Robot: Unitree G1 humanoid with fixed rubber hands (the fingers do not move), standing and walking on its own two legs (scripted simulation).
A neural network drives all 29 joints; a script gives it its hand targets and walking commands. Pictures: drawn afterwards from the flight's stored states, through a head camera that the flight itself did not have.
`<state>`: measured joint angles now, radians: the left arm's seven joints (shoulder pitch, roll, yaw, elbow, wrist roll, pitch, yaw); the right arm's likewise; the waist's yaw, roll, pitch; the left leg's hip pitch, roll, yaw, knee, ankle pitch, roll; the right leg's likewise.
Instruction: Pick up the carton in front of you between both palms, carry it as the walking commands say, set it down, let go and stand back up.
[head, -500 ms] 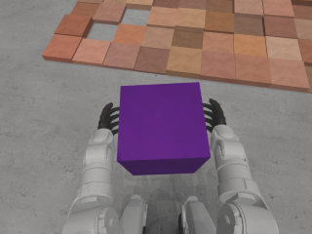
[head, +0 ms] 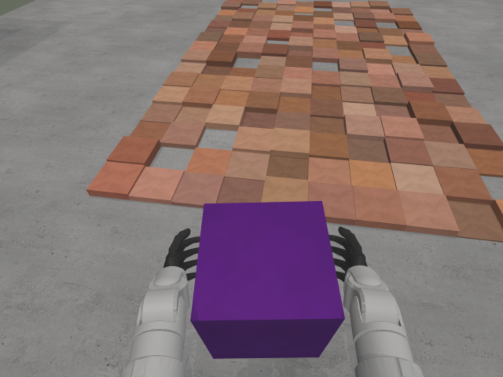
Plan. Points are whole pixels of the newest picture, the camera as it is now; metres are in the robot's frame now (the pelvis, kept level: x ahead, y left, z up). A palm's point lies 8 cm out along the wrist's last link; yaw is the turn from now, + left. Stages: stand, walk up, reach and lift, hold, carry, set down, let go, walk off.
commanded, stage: reach and lift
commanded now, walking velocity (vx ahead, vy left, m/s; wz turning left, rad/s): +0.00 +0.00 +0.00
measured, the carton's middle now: (264, 284) +0.32 +0.00 -0.06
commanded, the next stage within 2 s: hold in 1.10 s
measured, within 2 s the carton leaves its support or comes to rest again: neither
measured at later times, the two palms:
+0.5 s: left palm (172, 268) +0.29 +0.15 +0.04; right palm (361, 268) +0.29 -0.15 +0.04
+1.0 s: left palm (171, 262) +0.30 +0.15 +0.05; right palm (362, 262) +0.30 -0.15 +0.05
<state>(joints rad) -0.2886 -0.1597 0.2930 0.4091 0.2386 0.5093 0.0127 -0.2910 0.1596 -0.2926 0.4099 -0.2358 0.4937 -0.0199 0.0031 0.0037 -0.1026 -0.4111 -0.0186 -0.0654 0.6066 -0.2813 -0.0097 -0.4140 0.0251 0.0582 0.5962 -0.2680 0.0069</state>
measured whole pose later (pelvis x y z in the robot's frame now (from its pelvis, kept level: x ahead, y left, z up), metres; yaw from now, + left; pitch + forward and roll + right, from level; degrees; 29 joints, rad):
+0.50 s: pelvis -0.01 +0.00 +0.01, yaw +0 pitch -5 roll +0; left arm -0.35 -0.17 0.33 0.39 0.31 0.61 -0.02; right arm -0.35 0.18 -0.33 0.38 -0.31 0.60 0.02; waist 0.00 0.00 0.03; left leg -0.17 -0.02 -0.07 0.47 -0.22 -0.01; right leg -0.18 0.02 0.06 0.47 -0.21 0.01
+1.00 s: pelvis +0.01 +0.00 +0.02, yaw +0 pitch -6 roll +0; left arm -0.27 -0.15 0.23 0.29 0.28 0.69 -0.01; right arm -0.27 0.15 -0.24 0.29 -0.28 0.67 0.01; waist 0.00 0.00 0.02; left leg -0.08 -0.02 -0.07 0.38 -0.20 -0.01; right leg -0.09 0.02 0.06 0.38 -0.20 0.01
